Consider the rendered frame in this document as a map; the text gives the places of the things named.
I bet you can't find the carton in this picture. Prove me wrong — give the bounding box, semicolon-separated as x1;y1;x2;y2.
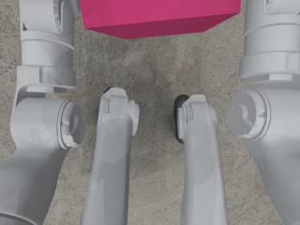
80;0;241;39

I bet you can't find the robot right thigh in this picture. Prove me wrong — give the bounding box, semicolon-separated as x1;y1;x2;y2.
177;101;231;225

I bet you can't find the right robot shin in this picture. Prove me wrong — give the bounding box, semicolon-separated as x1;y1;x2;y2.
181;95;218;139

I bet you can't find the right robot forearm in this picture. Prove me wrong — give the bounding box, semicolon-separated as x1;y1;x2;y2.
238;0;300;90

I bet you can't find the robot left upper arm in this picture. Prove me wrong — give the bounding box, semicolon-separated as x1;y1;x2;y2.
0;97;86;225

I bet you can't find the robot right upper arm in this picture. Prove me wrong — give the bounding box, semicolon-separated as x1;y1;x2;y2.
226;86;300;225

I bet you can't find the left robot forearm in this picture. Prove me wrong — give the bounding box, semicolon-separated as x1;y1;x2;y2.
10;0;81;140

